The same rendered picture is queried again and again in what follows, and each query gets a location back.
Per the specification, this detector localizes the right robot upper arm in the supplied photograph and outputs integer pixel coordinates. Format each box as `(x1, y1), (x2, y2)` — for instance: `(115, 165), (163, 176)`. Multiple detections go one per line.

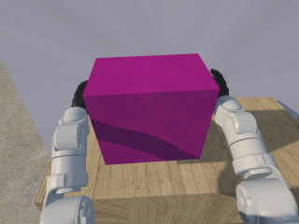
(235, 178), (299, 224)

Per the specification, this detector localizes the robot left hand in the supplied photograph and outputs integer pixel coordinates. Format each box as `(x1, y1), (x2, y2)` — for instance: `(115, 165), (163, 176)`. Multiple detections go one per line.
(71, 80), (89, 115)

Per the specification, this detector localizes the robot right hand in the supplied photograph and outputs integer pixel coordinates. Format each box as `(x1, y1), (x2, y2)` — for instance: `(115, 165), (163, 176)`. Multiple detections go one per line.
(210, 69), (229, 98)

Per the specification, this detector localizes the robot left forearm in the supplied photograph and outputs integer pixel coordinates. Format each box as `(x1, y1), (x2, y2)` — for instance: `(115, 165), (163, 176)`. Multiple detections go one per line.
(39, 106), (90, 224)

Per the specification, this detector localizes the robot right forearm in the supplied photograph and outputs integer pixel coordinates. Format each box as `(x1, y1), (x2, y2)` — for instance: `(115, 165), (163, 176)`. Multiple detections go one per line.
(213, 95), (298, 216)

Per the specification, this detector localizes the pedestal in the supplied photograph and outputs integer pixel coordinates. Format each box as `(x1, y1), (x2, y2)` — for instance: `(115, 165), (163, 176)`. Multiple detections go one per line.
(34, 97), (299, 224)

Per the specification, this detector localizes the carton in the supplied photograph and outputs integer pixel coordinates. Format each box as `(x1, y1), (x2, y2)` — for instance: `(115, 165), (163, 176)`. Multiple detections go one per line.
(82, 53), (221, 165)

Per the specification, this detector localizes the left robot upper arm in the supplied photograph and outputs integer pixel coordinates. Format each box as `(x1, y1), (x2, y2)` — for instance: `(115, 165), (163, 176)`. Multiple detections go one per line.
(40, 195), (95, 224)

